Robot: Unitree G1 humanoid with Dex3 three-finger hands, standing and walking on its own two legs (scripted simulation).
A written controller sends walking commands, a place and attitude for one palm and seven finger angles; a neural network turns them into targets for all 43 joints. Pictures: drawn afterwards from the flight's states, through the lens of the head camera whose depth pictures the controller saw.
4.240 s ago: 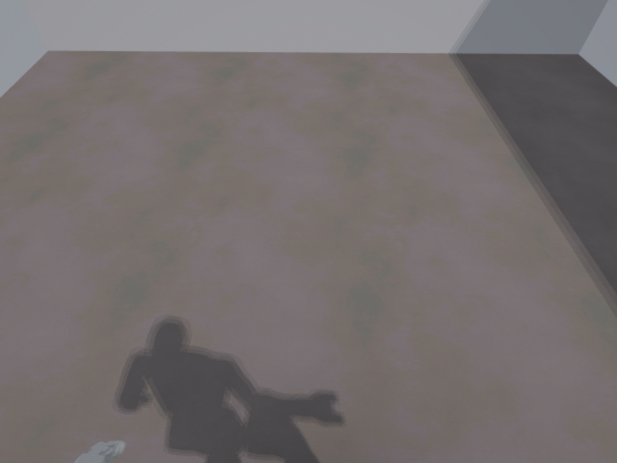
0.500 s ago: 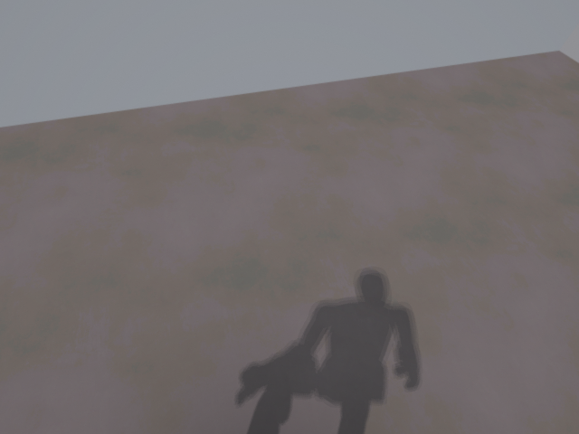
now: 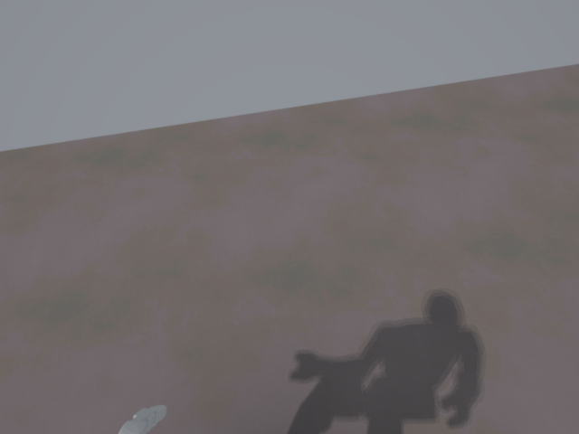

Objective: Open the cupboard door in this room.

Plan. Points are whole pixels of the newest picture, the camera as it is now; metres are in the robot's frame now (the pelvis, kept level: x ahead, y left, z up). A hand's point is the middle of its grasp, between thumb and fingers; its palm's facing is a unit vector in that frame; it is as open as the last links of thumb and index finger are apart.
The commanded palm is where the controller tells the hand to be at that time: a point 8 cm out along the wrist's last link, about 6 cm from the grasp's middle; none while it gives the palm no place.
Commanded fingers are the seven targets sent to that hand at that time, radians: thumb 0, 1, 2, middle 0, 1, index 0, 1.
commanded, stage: turn or walk to find it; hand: left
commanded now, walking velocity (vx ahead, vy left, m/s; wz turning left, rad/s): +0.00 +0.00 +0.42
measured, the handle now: out of the picture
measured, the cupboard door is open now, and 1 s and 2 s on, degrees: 0 0 0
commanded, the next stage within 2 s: none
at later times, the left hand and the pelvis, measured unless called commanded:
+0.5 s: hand out of the picture -0.05 +0.26 -0.18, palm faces +0.28 -0.93 -0.23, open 7.4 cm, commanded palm none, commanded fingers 0.00 0.90 0.90 -0.20 -0.30 -0.20 -0.30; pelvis -0.02 +0.05 +0.00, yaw +13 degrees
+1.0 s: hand out of the picture -0.03 +0.22 -0.14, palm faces +0.44 -0.86 -0.26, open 7.4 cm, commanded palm none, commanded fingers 0.00 0.90 0.90 -0.20 -0.30 -0.20 -0.30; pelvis -0.04 +0.00 +0.01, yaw +26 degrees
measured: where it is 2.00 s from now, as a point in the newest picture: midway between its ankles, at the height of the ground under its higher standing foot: outside the picture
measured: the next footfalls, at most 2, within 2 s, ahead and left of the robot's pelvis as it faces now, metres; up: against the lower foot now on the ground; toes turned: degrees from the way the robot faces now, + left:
left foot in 0.36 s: +0.00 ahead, +0.15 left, +0.00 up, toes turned +15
right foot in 0.86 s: +0.05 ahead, -0.08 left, +0.00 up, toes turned +19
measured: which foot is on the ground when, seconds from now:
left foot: up 0.00-0.34, down 0.36-0.86, up 0.88-1.00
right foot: down 0.00-0.36, up 0.38-0.84, down 0.86-1.00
